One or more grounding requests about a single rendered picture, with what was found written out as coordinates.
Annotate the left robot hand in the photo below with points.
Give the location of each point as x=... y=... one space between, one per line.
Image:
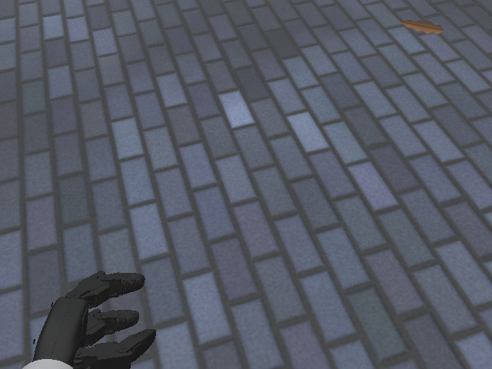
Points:
x=69 y=328

